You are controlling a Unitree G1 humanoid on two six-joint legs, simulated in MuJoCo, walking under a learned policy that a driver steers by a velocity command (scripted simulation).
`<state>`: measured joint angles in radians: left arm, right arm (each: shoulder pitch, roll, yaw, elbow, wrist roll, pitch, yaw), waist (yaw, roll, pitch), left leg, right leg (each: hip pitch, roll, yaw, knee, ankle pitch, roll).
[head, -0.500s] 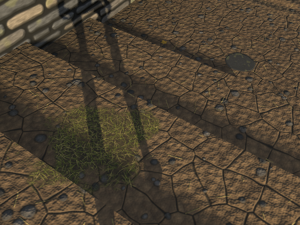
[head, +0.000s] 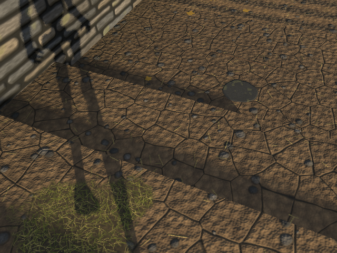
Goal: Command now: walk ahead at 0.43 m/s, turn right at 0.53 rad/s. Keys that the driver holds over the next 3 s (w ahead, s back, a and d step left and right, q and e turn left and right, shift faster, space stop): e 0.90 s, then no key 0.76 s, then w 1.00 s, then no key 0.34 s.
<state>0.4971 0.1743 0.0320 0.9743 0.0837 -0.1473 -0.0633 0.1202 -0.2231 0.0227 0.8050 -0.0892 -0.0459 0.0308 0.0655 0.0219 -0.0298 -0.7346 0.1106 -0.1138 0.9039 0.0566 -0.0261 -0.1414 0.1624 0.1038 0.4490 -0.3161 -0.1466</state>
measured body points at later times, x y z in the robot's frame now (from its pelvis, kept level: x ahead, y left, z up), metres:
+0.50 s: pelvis +0.23 +0.05 -0.16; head +0.24 +0.03 +0.29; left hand +0.42 +0.23 -0.27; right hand +0.20 -0.22 -0.29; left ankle +0.27 +0.14 -0.89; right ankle +0.26 -0.10 -0.81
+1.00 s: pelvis +0.27 -0.03 -0.14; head +0.28 -0.05 +0.30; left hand +0.53 +0.14 -0.23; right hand +0.23 -0.33 -0.26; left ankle +0.36 +0.07 -0.84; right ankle +0.23 -0.12 -0.89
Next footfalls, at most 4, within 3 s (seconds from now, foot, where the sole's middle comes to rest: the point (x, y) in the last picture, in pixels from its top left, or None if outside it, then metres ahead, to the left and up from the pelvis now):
0.26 left None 0.31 0.14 -0.93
0.66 right None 0.27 -0.14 -0.93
1.14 left None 0.39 0.06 -0.93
1.98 right None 0.35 -0.21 -0.93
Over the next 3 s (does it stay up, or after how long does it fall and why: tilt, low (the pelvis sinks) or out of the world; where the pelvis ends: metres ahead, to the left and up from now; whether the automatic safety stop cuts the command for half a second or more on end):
stays up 0.78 -0.46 -0.28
